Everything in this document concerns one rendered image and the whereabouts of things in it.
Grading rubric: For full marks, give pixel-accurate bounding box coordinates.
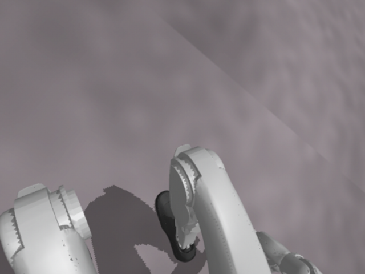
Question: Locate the right robot arm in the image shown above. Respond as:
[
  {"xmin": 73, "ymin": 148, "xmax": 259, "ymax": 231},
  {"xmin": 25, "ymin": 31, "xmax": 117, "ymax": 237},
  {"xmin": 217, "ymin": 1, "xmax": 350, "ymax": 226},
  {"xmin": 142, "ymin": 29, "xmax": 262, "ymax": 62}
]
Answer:
[{"xmin": 279, "ymin": 252, "xmax": 322, "ymax": 274}]

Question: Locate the right robot foot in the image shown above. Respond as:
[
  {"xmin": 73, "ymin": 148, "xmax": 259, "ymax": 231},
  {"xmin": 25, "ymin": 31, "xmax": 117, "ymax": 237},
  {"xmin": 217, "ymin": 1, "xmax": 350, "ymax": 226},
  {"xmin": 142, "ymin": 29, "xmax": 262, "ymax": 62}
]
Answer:
[{"xmin": 155, "ymin": 191, "xmax": 196, "ymax": 262}]

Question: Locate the right robot hand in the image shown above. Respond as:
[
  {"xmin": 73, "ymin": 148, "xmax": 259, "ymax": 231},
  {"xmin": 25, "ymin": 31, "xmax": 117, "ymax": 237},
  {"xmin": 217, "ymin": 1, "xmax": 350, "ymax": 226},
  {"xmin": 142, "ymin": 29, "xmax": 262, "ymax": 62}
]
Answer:
[{"xmin": 255, "ymin": 231, "xmax": 291, "ymax": 274}]

